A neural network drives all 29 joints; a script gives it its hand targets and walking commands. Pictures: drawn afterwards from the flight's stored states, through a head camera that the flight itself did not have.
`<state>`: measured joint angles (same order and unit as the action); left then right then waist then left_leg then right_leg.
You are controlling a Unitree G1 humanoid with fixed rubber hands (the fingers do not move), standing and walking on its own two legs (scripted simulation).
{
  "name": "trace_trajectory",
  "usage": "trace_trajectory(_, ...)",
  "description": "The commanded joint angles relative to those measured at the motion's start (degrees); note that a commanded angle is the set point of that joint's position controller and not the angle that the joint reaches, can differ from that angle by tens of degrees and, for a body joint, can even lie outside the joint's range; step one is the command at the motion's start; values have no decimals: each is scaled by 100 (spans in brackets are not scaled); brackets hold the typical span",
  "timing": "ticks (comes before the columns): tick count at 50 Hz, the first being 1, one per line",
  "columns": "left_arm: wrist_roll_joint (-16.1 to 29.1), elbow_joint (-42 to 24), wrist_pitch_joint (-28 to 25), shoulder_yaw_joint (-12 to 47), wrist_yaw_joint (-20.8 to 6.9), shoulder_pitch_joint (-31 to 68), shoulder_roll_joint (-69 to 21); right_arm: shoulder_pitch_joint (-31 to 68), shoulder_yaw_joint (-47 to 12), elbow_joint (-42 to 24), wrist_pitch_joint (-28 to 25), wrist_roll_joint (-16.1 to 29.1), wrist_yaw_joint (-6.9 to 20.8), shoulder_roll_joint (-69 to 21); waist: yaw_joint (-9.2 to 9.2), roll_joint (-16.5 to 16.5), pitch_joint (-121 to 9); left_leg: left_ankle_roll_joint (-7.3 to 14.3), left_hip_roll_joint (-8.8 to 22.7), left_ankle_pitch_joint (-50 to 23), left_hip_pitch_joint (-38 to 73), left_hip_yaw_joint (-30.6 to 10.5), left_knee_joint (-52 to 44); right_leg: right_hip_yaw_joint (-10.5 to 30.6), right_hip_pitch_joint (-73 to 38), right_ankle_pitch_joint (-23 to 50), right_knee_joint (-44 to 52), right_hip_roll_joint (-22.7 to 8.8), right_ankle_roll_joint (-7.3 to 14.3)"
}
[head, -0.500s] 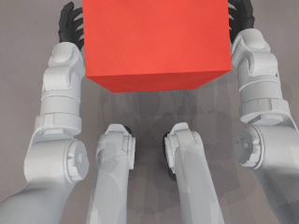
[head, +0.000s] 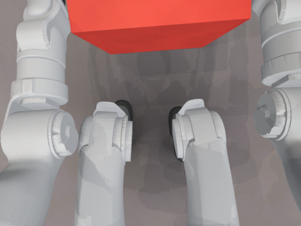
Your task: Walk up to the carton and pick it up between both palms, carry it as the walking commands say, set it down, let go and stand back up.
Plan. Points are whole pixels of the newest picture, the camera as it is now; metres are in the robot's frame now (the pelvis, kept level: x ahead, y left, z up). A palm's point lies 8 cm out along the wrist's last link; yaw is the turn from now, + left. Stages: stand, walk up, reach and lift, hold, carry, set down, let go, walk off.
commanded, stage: set down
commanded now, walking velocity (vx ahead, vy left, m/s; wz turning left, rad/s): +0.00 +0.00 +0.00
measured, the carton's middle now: out of the picture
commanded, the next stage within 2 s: none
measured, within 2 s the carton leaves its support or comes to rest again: rests again in 1.42 s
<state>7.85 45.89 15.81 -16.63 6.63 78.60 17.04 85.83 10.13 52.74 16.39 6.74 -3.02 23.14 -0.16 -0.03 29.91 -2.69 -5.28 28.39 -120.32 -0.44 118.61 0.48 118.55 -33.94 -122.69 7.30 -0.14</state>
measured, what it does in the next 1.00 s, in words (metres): stands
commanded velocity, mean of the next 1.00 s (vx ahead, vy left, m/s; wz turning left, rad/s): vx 0.00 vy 0.00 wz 0.00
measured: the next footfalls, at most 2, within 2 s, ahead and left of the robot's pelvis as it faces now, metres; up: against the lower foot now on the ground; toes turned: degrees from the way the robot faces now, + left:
none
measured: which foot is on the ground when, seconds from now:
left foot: down 0.00-1.00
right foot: down 0.00-1.00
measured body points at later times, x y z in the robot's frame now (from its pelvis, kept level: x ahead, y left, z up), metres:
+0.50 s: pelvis -0.01 +0.00 -0.02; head +0.36 -0.01 +0.23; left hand +0.56 +0.17 -0.17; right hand +0.57 -0.20 -0.16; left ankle +0.14 +0.12 -0.37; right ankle +0.12 -0.10 -0.37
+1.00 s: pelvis +0.01 +0.00 -0.03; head +0.37 -0.01 +0.25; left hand +0.56 +0.18 -0.18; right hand +0.58 -0.20 -0.17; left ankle +0.14 +0.12 -0.37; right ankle +0.12 -0.10 -0.37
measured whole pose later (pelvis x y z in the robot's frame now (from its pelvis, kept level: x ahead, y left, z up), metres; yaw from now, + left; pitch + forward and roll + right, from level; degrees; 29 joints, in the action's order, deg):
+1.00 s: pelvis +0.01 +0.00 -0.03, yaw +0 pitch +37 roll +1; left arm 1.9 52.5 11.8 -22.6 2.9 76.2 14.7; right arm 82.1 16.2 58.1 12.5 -0.2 2.4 20.5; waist -0.9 0.7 16.2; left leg -1.4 -4.0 28.4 -131.0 0.5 121.8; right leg -0.5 129.2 -33.8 -125.5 5.1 0.6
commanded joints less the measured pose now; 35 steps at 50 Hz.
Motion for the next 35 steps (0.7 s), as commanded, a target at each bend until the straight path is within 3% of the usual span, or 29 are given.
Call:
trace_trajectory(1, 635, -1446, -341, 2468, -1249, 4599, -4716, 3409, -1903, -959, -323, 666, 1326, -5291, -34, -169, -10785, 261, 28, -1512, 3843, 452, -332, -211, -3401, 1926, 1075, -188, 70)
trace_trajectory(2, 628, -1346, -298, 2454, -1285, 4704, -4824, 3488, -1913, -1105, -325, 661, 1320, -5330, -16, -161, -10555, 262, 10, -1465, 3679, 469, -342, -205, -3282, 1885, 1144, -180, 86)
trace_trajectory(3, 724, -1304, -272, 2526, -1283, 4593, -4995, 3649, -1904, -1232, -340, 673, 1317, -5193, -160, -111, -10805, 255, 18, -1544, 3977, 434, -307, -237, -3338, 1859, 1124, -187, 97)
trace_trajectory(5, 645, -1384, -305, 2467, -1276, 4639, -4809, 3401, -1918, -1024, -304, 645, 1347, -5247, -53, -98, -10465, 239, 26, -1556, 3672, 483, -288, -194, -3287, 1941, 1094, -193, 81)
trace_trajectory(6, 620, -1263, -294, 2469, -1276, 4678, -4811, 3535, -1914, -921, -279, 684, 1373, -5306, 1, 11, -10369, 272, 17, -1308, 3742, 499, -348, -203, -3171, 1596, 1119, -187, 91)
trace_trajectory(7, 546, -1191, -289, 2365, -1283, 4688, -4760, 3535, -1877, -1000, -288, 709, 1374, -5420, 105, -105, -10174, 303, 24, -1310, 3457, 484, -358, -200, -3089, 1664, 1109, -173, 65)
trace_trajectory(8, 631, -1046, -276, 2449, -1310, 4765, -4851, 3611, -1909, -1008, -298, 659, 1381, -5218, -106, -121, -10189, 273, 40, -1158, 3531, 496, -298, -190, -3157, 1532, 1150, -227, 91)
trace_trajectory(9, 562, -1053, -264, 2388, -1317, 4622, -4883, 3715, -1951, -1163, -309, 668, 1381, -5263, 34, -159, -10074, 288, 8, -1364, 3448, 487, -297, -187, -3104, 1691, 1128, -208, 63)
trace_trajectory(10, 512, -837, -250, 2252, -1358, 4544, -4741, 3551, -1932, -813, -257, 664, 1400, -5384, 121, -285, -9870, 306, 24, -1144, 3187, 542, -286, -139, -3323, 1610, 1145, -240, 38)
trace_trajectory(11, 593, -945, -304, 2279, -1366, 4696, -4882, 3463, -1867, -847, -277, 620, 1419, -5371, -71, -340, -9877, 321, 39, -1138, 3154, 497, -240, -156, -3239, 1617, 1123, -242, 59)
trace_trajectory(12, 542, -875, -294, 2243, -1355, 4548, -4926, 3515, -1927, -961, -285, 637, 1446, -5338, 62, -341, -9898, 321, 37, -1167, 3265, 497, -260, -172, -3137, 1524, 1096, -232, 61)
trace_trajectory(15, 536, -753, -247, 2282, -1400, 4585, -4978, 3454, -1773, -713, -263, 550, 1479, -5261, -59, -182, -9596, 293, 66, -1067, 3323, 461, -286, -222, -2737, 1350, 1120, -255, 103)
trace_trajectory(17, 534, -898, -298, 2246, -1385, 4798, -4940, 3530, -1840, -827, -279, 529, 1497, -5230, -71, -257, -9437, 321, 57, -988, 2992, 469, -185, -157, -2702, 1325, 1091, -275, 119)
trace_trajectory(18, 444, -659, -252, 2127, -1408, 4662, -4806, 3339, -1733, -476, -219, 466, 1545, -5322, -14, -291, -9298, 340, 40, -739, 3146, 463, -301, -206, -2666, 1011, 1152, -283, 92)
trace_trajectory(19, 441, -515, -217, 2206, -1423, 4563, -4949, 3444, -1680, -555, -252, 432, 1541, -5089, -173, -155, -9037, 323, 58, -757, 3111, 409, -286, -243, -2409, 1000, 1093, -300, 121)
trace_trajectory(20, 453, -664, -258, 2146, -1408, 4667, -4863, 3376, -1696, -531, -239, 437, 1568, -5230, -66, -269, -9196, 312, 74, -759, 3206, 455, -253, -213, -2481, 992, 1122, -295, 127)
trace_trajectory(21, 493, -634, -236, 2222, -1417, 4681, -4833, 3463, -1632, -573, -255, 492, 1573, -5132, -99, -99, -9117, 307, 95, -782, 3208, 388, -265, -226, -2393, 1013, 1052, -308, 129)
trace_trajectory(22, 438, -678, -241, 2211, -1416, 4728, -4851, 3315, -1662, -409, -200, 462, 1617, -5300, -67, -211, -9072, 320, 100, -739, 3196, 420, -254, -206, -2358, 946, 1123, -301, 131)
trace_trajectory(23, 348, -289, -177, 2096, -1451, 4376, -4961, 3406, -1624, -469, -229, 393, 1635, -5185, -157, -197, -8865, 337, 87, -630, 3135, 384, -290, -277, -2291, 854, 1085, -316, 118)
trace_trajectory(24, 379, -455, -215, 2110, -1449, 4444, -4974, 3402, -1606, -447, -240, 399, 1639, -5135, -77, -95, -8684, 321, 68, -613, 2900, 438, -265, -230, -2093, 794, 1069, -287, 140)
trace_trajectory(25, 384, -468, -233, 2012, -1456, 4472, -4954, 3361, -1610, -461, -241, 409, 1656, -5169, -120, -211, -8576, 345, 88, -720, 2906, 403, -246, -194, -2126, 868, 1099, -302, 123)
trace_trajectory(27, 232, -19, -178, 1828, -1504, 3968, -5111, 3291, -1493, -433, -269, 270, 1715, -5135, -104, -179, -7984, 370, 41, -624, 2608, 327, -318, -258, -1709, 772, 1081, -305, 137)
trace_trajectory(28, 180, -89, -181, 1846, -1517, 4125, -5064, 2851, -1321, 54, -190, 176, 1745, -5306, -86, -72, -7586, 336, 54, -451, 2336, 393, -334, -166, -1601, 690, 1181, -304, 179)
trace_trajectory(31, 106, -133, -267, 1677, -1538, 3988, -4975, 2745, -1223, -69, -240, -8, 1790, -5189, -112, -180, -7447, 334, 28, -644, 1965, 369, -253, -162, -1404, 917, 1044, -283, 196)
trace_trajectory(32, 20, 60, -245, 1583, -1548, 3871, -4793, 2564, -1207, 218, -198, -98, 1772, -5089, -150, -398, -7147, 346, 59, -418, 1726, 353, -269, -144, -1472, 792, 1109, -342, 158)
trace_trajectory(33, -25, 171, -237, 1566, -1564, 3658, -4941, 2521, -1102, 175, -208, -104, 1789, -5271, -130, -213, -6988, 373, 17, -461, 1691, 367, -301, -140, -1286, 820, 1128, -310, 172)
trace_trajectory(34, -36, 169, -268, 1516, -1545, 3487, -4741, 2630, -1226, -72, -246, 5, 1799, -5191, 51, -281, -7177, 384, 46, -514, 1827, 361, -278, -138, -1328, 820, 1072, -327, 136)
trace_trajectory(35, -36, 101, -272, 1509, -1549, 3508, -4832, 2468, -1149, 37, -251, -101, 1802, -5130, -135, -379, -7157, 374, 16, -607, 1743, 346, -280, -131, -1380, 950, 1104, -329, 154)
